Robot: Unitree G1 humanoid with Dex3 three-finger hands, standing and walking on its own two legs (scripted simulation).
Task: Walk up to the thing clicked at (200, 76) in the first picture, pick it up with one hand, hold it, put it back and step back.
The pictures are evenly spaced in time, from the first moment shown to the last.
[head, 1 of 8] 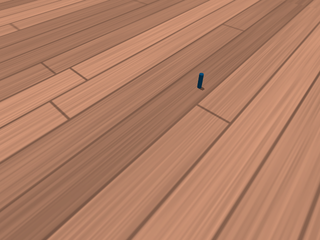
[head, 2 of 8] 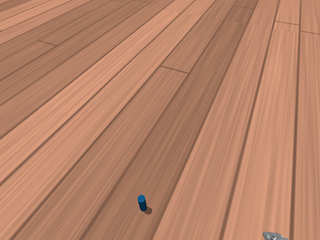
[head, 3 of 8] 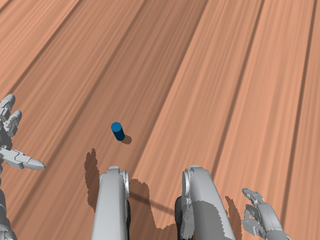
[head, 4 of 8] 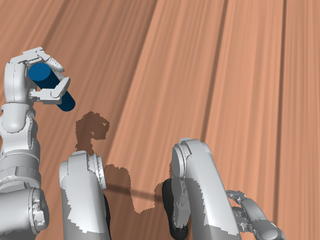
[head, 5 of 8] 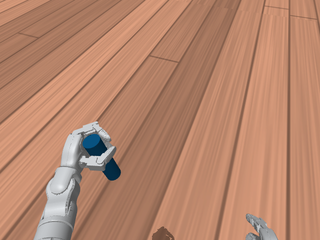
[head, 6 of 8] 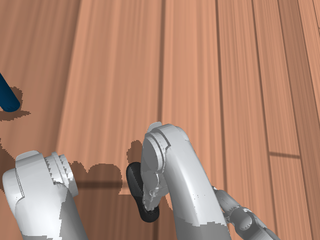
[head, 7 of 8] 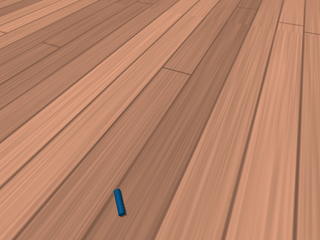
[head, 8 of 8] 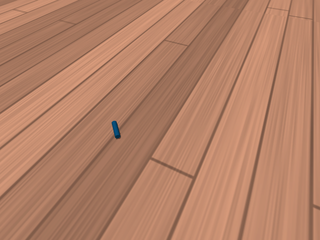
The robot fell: no
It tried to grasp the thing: yes
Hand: left
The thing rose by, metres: 0.68
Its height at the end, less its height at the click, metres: -0.06
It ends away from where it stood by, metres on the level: 0.28
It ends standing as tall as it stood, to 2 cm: no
